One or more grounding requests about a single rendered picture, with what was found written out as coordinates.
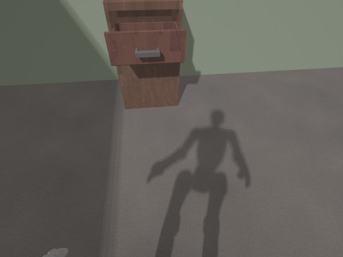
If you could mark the cabinet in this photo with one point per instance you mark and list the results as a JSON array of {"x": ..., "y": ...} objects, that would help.
[{"x": 146, "y": 85}]

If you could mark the handle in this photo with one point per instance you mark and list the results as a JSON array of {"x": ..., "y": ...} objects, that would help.
[{"x": 147, "y": 53}]

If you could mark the drawer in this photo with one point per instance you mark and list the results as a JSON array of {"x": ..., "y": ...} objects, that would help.
[{"x": 126, "y": 37}]

